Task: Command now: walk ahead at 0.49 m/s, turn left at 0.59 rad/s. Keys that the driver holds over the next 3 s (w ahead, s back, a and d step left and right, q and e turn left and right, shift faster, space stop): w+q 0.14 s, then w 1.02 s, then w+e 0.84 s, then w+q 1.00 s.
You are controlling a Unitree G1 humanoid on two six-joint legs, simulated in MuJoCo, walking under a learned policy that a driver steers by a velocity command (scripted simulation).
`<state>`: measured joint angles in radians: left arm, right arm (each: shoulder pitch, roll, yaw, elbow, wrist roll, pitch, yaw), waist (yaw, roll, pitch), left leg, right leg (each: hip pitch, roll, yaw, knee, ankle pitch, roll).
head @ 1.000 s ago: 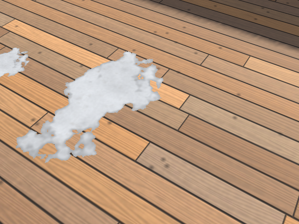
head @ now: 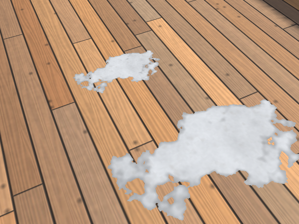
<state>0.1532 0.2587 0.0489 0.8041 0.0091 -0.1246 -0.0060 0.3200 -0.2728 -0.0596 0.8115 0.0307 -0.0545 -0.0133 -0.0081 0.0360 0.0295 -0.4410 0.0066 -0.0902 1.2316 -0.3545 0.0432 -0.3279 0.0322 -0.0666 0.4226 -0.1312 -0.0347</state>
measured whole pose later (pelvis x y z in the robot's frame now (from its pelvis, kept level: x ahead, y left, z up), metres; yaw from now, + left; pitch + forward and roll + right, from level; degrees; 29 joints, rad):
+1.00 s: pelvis +0.54 +0.08 -0.01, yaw +11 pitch +2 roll +1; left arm 0.09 0.26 0.04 0.80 -0.01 -0.10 -0.04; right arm 0.37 -0.28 -0.05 0.87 0.02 -0.07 0.00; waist -0.03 0.01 0.02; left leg -0.23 0.00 -0.05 1.04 -0.47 0.02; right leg -0.47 0.01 -0.06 0.58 -0.16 -0.06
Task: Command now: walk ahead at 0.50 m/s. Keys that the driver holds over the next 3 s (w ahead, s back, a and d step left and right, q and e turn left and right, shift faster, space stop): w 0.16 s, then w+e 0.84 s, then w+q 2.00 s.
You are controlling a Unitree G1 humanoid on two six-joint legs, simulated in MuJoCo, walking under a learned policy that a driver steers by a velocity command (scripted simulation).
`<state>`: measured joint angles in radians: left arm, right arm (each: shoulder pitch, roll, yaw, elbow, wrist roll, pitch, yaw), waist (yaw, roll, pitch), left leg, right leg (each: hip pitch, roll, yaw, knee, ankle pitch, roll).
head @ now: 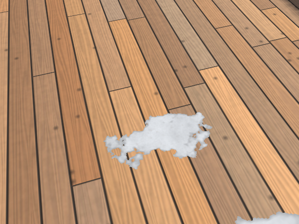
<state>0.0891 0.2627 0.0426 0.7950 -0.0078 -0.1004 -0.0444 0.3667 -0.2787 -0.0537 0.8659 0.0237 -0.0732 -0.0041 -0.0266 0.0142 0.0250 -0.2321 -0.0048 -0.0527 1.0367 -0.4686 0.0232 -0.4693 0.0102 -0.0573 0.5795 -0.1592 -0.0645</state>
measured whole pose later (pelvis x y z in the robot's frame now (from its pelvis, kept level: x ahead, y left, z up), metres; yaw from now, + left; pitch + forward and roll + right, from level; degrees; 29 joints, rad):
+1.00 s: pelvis +0.51 -0.06 -0.01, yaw -25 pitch +2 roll +2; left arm 0.07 0.27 0.07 0.67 -0.03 -0.02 -0.05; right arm 0.30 -0.30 -0.09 0.90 0.01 -0.05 -0.01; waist -0.05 -0.01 0.05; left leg -0.01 0.12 0.25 0.65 -0.48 -0.06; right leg -0.52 -0.01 -0.06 0.64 -0.14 -0.11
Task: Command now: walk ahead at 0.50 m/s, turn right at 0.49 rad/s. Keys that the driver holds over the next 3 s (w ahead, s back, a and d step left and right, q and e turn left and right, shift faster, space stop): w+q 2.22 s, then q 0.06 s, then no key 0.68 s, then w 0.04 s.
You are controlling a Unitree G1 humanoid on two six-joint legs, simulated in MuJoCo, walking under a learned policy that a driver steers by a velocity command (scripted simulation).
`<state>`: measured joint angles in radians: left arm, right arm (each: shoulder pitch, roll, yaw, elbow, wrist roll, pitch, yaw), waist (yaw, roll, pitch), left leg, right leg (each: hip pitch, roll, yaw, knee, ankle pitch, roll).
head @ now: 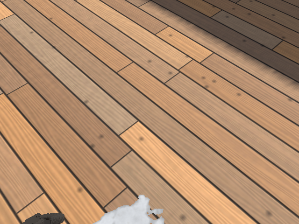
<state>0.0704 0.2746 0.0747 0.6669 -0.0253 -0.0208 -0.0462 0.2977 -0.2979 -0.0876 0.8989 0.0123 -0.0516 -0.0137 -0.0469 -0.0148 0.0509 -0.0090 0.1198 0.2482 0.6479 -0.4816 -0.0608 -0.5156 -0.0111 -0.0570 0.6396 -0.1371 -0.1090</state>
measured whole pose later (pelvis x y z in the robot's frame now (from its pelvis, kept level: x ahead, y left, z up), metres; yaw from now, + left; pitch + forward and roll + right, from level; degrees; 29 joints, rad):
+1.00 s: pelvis +0.58 +0.05 +0.01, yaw +25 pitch +3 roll +1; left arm 0.05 0.28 0.04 0.67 0.00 -0.12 -0.02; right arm 0.36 -0.30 -0.08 0.74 0.02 -0.03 -0.01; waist -0.08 -0.02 -0.01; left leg -0.11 -0.11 -0.22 0.53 -0.45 0.05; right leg -0.47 0.00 0.07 0.47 -0.05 0.01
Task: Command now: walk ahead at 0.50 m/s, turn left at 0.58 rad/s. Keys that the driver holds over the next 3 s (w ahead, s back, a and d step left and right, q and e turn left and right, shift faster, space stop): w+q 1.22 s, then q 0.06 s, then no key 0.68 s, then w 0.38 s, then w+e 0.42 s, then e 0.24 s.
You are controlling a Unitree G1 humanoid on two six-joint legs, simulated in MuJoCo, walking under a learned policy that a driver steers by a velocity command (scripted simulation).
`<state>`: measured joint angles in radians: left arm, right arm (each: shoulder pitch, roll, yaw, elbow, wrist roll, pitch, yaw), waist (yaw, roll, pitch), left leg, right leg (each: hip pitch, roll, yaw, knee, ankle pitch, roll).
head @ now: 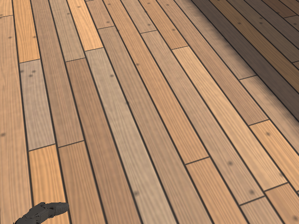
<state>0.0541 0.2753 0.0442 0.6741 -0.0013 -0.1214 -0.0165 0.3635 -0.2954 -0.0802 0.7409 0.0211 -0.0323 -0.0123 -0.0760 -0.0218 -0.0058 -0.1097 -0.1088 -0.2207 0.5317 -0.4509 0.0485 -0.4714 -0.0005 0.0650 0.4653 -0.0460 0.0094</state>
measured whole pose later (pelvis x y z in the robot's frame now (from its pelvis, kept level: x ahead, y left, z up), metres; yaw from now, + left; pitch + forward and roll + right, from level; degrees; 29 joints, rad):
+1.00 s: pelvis +0.53 +0.13 +0.00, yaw +35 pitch +2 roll +0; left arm 0.02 0.28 0.04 0.68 0.00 -0.12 -0.03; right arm 0.40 -0.30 -0.08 0.71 0.02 -0.03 -0.02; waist -0.08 -0.03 0.00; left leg -0.09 -0.10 -0.23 0.54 -0.46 0.05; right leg -0.46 0.01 0.06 0.48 -0.06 0.00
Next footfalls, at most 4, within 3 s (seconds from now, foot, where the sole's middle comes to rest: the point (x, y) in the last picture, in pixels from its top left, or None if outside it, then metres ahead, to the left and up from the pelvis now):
0.52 left None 0.39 0.19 -0.76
1.00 right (117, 173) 0.73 0.12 -0.76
1.46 left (40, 180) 0.72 0.48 -0.76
1.82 right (82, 148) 0.88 0.30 -0.76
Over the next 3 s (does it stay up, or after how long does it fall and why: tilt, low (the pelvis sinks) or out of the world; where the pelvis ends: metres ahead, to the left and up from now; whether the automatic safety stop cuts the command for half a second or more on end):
stays up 1.08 0.65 0.02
